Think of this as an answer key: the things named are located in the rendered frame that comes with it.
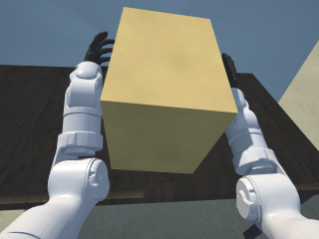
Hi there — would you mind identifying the robot right upper arm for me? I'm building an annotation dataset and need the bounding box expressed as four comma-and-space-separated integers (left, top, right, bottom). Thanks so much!
236, 173, 319, 239

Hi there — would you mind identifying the robot left upper arm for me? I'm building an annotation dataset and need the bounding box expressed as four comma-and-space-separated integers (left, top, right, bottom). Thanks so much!
0, 157, 110, 239

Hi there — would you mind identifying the right robot forearm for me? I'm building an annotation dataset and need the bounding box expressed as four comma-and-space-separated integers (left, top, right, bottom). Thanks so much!
225, 88, 301, 211

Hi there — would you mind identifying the carton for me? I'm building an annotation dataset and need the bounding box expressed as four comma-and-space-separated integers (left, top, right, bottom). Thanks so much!
100, 7, 238, 174

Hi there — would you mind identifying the table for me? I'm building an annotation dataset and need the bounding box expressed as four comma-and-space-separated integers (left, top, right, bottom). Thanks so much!
0, 65, 319, 239

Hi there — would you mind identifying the right robot hand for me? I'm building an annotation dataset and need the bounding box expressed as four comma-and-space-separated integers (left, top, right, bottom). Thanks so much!
221, 53, 238, 89

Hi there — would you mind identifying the left robot forearm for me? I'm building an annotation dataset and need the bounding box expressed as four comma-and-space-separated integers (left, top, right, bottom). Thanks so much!
47, 61, 104, 196

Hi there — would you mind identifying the left robot hand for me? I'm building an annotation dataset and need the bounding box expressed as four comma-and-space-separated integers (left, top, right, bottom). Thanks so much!
84, 31, 116, 72

